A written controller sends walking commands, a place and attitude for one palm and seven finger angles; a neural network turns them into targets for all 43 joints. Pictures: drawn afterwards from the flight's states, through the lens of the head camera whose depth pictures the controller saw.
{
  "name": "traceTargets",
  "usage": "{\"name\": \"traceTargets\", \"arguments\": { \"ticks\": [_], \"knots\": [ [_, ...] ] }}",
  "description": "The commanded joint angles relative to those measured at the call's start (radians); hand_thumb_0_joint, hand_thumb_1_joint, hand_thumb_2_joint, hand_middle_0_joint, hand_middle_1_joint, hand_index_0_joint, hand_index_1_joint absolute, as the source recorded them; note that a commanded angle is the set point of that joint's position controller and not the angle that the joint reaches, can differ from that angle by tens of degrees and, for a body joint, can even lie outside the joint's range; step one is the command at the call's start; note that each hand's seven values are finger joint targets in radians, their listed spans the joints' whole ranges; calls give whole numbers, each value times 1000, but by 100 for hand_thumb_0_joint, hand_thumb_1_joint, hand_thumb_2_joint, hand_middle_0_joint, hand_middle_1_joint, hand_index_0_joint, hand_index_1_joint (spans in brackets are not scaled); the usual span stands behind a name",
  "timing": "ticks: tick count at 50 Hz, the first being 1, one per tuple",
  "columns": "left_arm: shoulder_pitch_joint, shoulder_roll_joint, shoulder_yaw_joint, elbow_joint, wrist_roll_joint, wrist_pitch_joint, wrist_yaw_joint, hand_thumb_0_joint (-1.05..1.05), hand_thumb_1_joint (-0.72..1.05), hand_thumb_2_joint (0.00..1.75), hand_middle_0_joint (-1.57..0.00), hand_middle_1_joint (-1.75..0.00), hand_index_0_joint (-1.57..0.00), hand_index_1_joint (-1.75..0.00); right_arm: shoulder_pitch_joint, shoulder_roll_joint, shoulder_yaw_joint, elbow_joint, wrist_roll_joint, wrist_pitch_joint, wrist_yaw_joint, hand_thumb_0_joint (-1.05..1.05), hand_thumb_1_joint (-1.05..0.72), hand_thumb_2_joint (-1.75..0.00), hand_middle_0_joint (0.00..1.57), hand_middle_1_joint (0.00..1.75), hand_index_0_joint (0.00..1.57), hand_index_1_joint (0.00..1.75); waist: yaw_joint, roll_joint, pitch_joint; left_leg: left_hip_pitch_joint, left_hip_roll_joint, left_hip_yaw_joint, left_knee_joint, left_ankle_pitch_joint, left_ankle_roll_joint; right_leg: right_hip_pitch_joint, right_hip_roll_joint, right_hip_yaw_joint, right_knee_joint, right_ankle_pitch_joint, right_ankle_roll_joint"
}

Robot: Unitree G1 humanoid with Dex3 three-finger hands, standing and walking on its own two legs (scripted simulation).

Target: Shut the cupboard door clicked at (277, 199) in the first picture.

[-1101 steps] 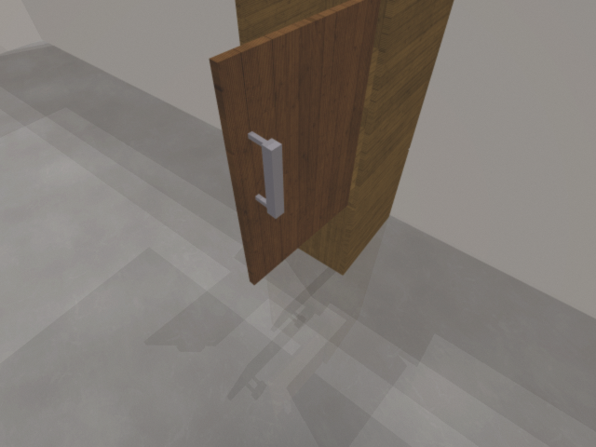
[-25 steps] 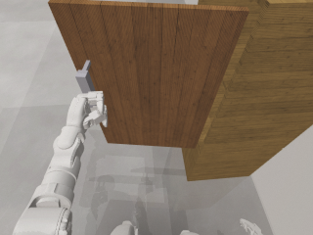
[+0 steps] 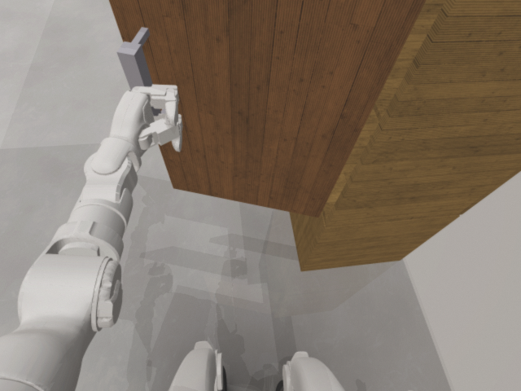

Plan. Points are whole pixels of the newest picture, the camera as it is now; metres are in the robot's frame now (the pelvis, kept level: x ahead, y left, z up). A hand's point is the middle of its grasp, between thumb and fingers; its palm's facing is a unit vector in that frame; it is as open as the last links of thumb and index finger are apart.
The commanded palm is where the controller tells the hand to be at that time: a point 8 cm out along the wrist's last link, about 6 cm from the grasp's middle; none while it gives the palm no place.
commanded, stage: push the door shut along its arc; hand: left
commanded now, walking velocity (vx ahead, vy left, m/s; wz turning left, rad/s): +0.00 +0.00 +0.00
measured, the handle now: (150, 87) +0.57 +0.16 +0.10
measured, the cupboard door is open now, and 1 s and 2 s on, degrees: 72 64 54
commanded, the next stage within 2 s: pull the fist back off the door in 1.12 s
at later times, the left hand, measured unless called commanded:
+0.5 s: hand (208, 94) +0.55 +0.06 +0.10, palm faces -0.35 -0.94 -0.03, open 2.8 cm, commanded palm +0.55 +0.10 +0.10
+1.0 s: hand (217, 89) +0.56 +0.05 +0.10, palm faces -0.43 -0.90 -0.03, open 3.4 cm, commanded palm +0.60 +0.05 +0.10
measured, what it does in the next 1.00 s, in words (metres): stands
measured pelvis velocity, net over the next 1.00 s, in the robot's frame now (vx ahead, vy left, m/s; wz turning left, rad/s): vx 0.00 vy -0.01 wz -0.03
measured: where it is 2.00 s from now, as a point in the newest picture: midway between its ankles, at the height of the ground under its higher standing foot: outside the picture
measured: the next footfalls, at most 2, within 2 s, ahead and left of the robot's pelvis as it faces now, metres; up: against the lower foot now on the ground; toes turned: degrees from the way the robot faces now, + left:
none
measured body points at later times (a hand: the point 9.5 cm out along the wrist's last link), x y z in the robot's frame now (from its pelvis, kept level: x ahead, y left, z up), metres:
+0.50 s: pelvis +0.01 +0.00 -0.01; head +0.14 +0.00 +0.42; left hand +0.56 +0.12 +0.10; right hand -0.03 -0.26 -0.13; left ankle +0.07 +0.10 -0.67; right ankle +0.00 -0.12 -0.67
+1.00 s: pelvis +0.00 -0.01 -0.03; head +0.15 +0.01 +0.39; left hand +0.57 +0.10 +0.11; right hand +0.00 -0.29 -0.14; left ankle +0.07 +0.10 -0.67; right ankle +0.00 -0.12 -0.67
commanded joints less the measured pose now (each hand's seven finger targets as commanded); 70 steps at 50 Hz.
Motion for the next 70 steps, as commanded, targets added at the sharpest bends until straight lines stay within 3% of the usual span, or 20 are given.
{"name": "traceTargets", "arguments": {
  "ticks": [1, 4, 6, 9, 12, 14, 19, 23, 24, 31, 38, 45, 53, 55, 61, 62, 63, 65, 68, 70],
  "knots": [
    [-649, 85, 3, -205, 11, -53, -25, 0, 90, 90, -130, -150, -130, -150, 135, -179, -58, -60, -4, -32, -7, 0, -90, -90, 20, 30, 20, 30, -106, 104, -472, 541, 12, -119, -96, 86, 4, -178, 31, 36, -133, 119, -22],
    [-673, 179, 85, -159, 19, -38, -16, 0, 90, 90, -130, -150, -130, -150, 165, -188, -55, -60, -10, -31, -3, 0, -90, -90, 20, 30, 20, 30, -101, 96, -485, 503, 12, -123, -76, 118, 8, -169, 37, 35, -115, 131, -26],
    [-691, 154, 65, -142, 27, -26, -15, 0, 90, 90, -130, -150, -130, -150, 172, -184, -55, -71, -10, -26, 4, 0, -90, -90, 20, 30, 20, 30, -115, 88, -484, 491, 14, -118, -70, 118, 9, -185, 38, 37, -117, 129, -21],
    [-724, 205, 104, -119, 42, -24, -15, 0, 90, 90, -130, -150, -130, -150, 197, -189, -54, -71, -15, -22, 6, 0, -90, -90, 20, 30, 20, 30, -121, 84, -490, 463, 15, -117, -49, 135, 13, -186, 43, 39, -103, 138, -22],
    [-667, 284, 172, -120, 53, -21, -27, 0, 90, 90, -130, -150, -130, -150, 213, -193, -57, -89, -20, -11, 12, 0, -90, -90, 20, 30, 20, 30, -92, 93, -559, 464, 16, -107, -36, 200, 10, -136, 45, 46, -97, 186, -24],
    [-677, 265, 161, -98, 58, -17, -35, 0, 90, 90, -130, -150, -130, -150, 226, -188, -56, -90, -22, -3, 15, 0, -90, -90, 20, 30, 20, 30, -101, 107, -550, 461, 17, -106, -24, 229, 11, -159, 48, 42, -85, 204, -23],
    [-665, 324, 200, -80, 70, 7, -48, 0, 90, 90, -130, -150, -130, -150, 252, -193, -56, -104, -22, 23, 18, 0, -90, -90, 20, 30, 20, 30, -103, 72, -534, 397, 12, -78, -10, 247, 20, -103, 54, 52, -91, 261, -16],
    [-714, 289, 162, -111, 65, 14, -77, 0, 90, 90, -130, -150, -130, -150, 257, -189, -63, -96, -22, 35, 15, 0, -90, -90, 20, 30, 20, 30, -125, 53, -536, 397, 11, -74, 2, 256, 24, -100, 57, 57, -101, 292, -10],
    [-742, 268, 142, -133, 60, 7, -85, 0, 90, 90, -130, -150, -130, -150, 258, -186, -63, -93, -23, 33, 13, 0, -90, -90, 20, 30, 20, 30, -125, 103, -549, 435, 8, -74, 4, 289, 24, -118, 57, 54, -96, 304, -14],
    [-841, 175, 52, -121, 45, 24, -113, 0, 90, 90, -130, -150, -130, -150, 251, -188, -64, -47, -26, 22, 5, 0, -90, -90, 20, 30, 20, 30, -165, 137, -525, 488, 14, -94, 25, 284, 25, -221, 59, 42, -97, 259, -16],
    [-926, 205, 64, -72, 35, 54, -126, 0, 90, 90, -130, -150, -130, -150, 233, -196, -55, -25, -29, -5, -8, 0, -90, -90, 20, 30, 20, 30, -187, 105, -529, 405, 9, -79, 62, 231, 38, -212, 58, 48, -87, 231, -13],
    [-1000, 148, 14, -83, 37, 65, -145, 0, 90, 90, -130, -150, -130, -150, 212, -196, -52, -2, -35, -36, -15, 0, -90, -90, 20, 30, 20, 30, -197, 187, -581, 460, 12, -95, 92, 264, 38, -295, 64, 33, -52, 206, -19],
    [-1064, 98, -22, -48, 49, 106, -123, 0, 90, 90, -130, -150, -130, -150, 215, -198, -46, 24, -34, -60, -29, 0, -90, -90, 20, 30, 20, 30, -242, 158, -545, 404, 22, -98, 107, 173, 42, -368, 63, 22, -42, 141, -13],
    [-1087, 137, -4, -53, 60, 101, -120, 0, 90, 90, -130, -150, -130, -150, 225, -199, -44, 30, -38, -66, -30, 0, -90, -90, 20, 30, 20, 30, -237, 184, -574, 421, 23, -103, 110, 200, 40, -372, 65, 18, -28, 147, -17],
    [-1149, 133, -11, -47, 81, 108, -111, 0, 90, 90, -130, -150, -130, -150, 251, -198, -46, 38, -45, -74, -25, 0, -90, -90, 20, 30, 20, 30, -250, 218, -609, 455, 25, -118, 121, 228, 36, -423, 69, 6, -5, 150, -21],
    [-1167, 173, 190, -54, 16, 130, 103, 0, 90, 90, -130, -150, -130, -150, 309, -163, -38, -1, -52, -80, -10, 0, -90, -90, 20, 30, 20, 30, -209, 232, -617, 376, 43, -136, 98, 146, 15, -381, 55, 27, -17, 131, -17],
    [-1116, 120, 156, -3, 53, 147, 216, 0, 90, 90, -130, -150, -130, -150, 314, -161, -38, -4, -63, -81, 11, 0, -90, -90, 20, 30, 20, 30, -216, 204, -600, 338, 43, -148, 79, 96, 8, -381, 56, 21, -7, 107, -9],
    [-1096, 79, 174, 10, 84, 149, 350, 0, 90, 90, -130, -150, -130, -150, 339, -162, -49, 0, -86, -71, 40, 0, -90, -90, 20, 30, 20, 30, -231, 162, -580, 337, 49, -175, 65, 90, 3, -410, 51, 9, 8, 110, 2],
    [-1101, 102, 211, -36, 196, 92, 554, 0, 90, 90, -130, -150, -130, -150, 368, -157, -58, -13, -131, -54, 89, 0, -90, -90, 20, 30, 20, 30, -215, 170, -615, 310, 36, -153, 84, 131, -1, -390, 48, 7, 17, 127, 4],
    [-1089, 123, 172, -45, 298, 32, 593, 0, 90, 90, -130, -150, -130, -150, 386, -161, -66, -14, -149, -40, 120, 0, -90, -90, 20, 30, 20, 30, -212, 227, -640, 358, 38, -158, 91, 188, -10, -414, 48, 5, 33, 140, -4]
  ]
}}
